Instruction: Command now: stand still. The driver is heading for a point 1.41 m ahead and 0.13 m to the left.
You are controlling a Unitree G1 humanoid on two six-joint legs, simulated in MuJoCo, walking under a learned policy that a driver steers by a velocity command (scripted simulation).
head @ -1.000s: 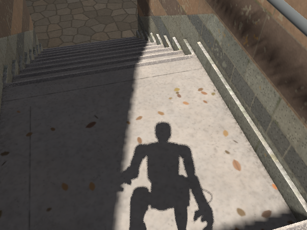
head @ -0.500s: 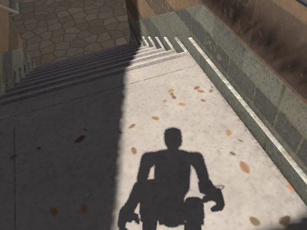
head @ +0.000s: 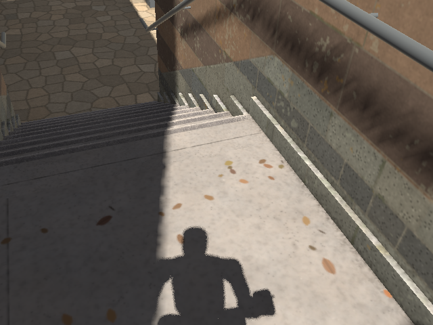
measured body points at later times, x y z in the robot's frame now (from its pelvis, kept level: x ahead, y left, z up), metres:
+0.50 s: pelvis +0.08 +0.02 +0.05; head +0.08 +0.02 +0.50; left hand +0.29 +0.22 -0.04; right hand +0.04 -0.25 -0.08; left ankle -0.08 +0.10 -0.56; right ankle +0.20 -0.06 -0.69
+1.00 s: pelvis +0.14 +0.05 +0.00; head +0.13 +0.07 +0.45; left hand +0.18 +0.29 -0.16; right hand +0.21 -0.17 -0.14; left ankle +0.13 +0.16 -0.74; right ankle +0.17 -0.05 -0.74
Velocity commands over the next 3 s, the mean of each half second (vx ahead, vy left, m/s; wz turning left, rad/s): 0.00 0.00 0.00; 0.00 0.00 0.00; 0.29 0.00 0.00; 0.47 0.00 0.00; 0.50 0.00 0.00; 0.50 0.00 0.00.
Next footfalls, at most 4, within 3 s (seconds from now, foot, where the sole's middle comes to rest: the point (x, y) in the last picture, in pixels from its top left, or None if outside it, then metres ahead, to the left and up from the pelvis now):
0.50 right None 0.21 -0.05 -0.77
0.84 left None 0.17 0.16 -0.77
1.74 left None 0.65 0.20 -0.94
2.20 right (197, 291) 0.89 0.02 -0.94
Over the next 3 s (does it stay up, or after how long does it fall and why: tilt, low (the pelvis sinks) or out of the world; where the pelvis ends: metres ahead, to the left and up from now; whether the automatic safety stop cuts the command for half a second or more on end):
stays up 1.17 0.14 -0.16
